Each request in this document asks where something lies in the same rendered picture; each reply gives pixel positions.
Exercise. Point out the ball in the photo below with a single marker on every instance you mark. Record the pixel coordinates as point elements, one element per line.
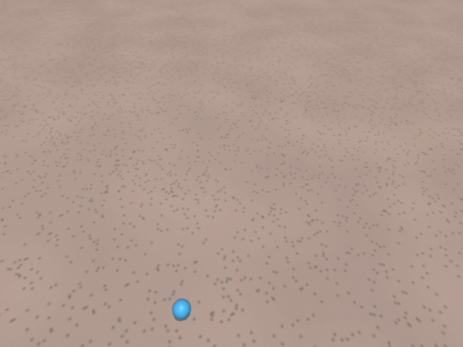
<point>181,308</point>

